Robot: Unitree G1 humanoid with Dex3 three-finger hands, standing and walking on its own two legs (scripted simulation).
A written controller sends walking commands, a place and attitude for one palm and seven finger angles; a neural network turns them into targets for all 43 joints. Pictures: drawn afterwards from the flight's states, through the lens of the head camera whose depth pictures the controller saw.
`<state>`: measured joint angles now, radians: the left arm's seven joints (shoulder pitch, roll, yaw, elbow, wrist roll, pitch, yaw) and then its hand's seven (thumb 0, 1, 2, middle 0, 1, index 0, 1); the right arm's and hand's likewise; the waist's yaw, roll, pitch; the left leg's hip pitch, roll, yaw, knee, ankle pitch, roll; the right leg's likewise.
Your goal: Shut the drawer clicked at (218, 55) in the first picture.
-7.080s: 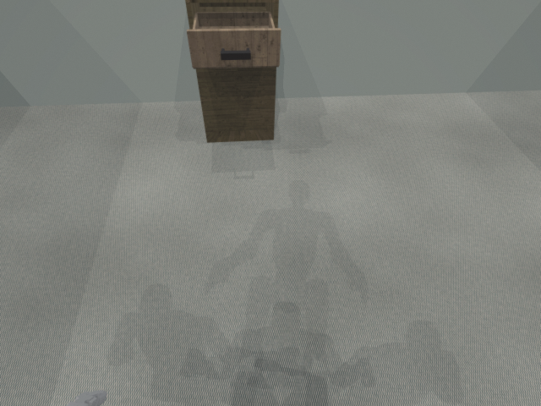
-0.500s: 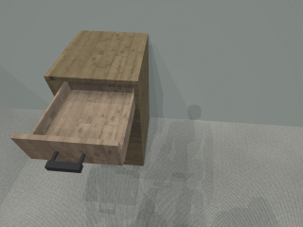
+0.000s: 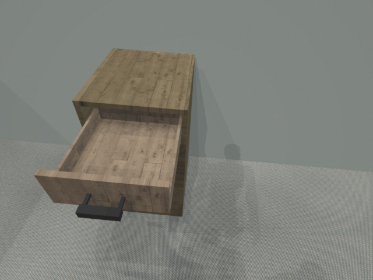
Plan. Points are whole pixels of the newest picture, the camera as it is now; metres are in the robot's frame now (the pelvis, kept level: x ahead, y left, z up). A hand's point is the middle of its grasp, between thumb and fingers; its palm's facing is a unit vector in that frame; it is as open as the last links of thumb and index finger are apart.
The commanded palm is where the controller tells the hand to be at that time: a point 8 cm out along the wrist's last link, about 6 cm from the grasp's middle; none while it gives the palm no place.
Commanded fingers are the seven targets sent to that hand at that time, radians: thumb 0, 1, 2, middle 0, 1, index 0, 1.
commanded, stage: look again from close up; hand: left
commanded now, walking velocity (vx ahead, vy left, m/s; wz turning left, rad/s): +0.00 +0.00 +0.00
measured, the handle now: (102, 205) +0.32 +0.25 -0.09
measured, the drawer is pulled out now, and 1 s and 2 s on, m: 0.30 0.30 0.30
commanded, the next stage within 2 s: raise the hand and make a fist in 0.06 s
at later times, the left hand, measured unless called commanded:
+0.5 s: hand (107, 269) +0.15 +0.17 -0.03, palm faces -0.05 -1.00 -0.05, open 6.4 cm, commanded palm +0.10 +0.25 -0.05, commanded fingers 0.00 0.90 0.90 -0.56 -0.69 -0.56 -0.69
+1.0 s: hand (88, 269) +0.15 +0.21 -0.03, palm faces +0.02 -1.00 -0.06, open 3.8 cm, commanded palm +0.11 +0.26 -0.02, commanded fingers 0.00 0.90 0.90 -1.06 -1.23 -1.06 -1.23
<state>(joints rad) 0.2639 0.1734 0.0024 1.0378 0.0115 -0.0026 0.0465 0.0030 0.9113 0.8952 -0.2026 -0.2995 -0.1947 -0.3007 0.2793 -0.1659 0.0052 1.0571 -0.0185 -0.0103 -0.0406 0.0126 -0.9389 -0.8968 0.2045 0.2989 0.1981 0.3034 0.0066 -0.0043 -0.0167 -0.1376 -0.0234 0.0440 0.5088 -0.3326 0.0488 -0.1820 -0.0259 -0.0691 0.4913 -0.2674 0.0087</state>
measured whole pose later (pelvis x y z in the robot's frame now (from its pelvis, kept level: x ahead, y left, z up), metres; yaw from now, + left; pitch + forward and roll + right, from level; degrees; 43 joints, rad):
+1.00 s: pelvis -0.04 -0.02 -0.08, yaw +2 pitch +14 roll -2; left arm 0.45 0.29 0.31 0.03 -0.36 -0.36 -0.43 0.02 0.90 0.90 -0.87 -1.02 -0.86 -1.03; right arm 0.25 -0.19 0.01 0.57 0.04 -0.25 -0.04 0.02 -0.90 -0.90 0.21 0.30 0.20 0.30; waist -0.01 0.02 -0.14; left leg -0.82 0.01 -0.02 1.12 -0.54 0.02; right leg -0.84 0.03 -0.12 1.05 -0.46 -0.06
